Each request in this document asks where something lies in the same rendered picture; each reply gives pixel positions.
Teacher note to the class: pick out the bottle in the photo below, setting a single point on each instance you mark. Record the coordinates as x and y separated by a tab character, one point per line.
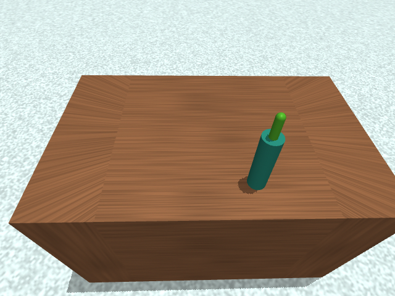
268	150

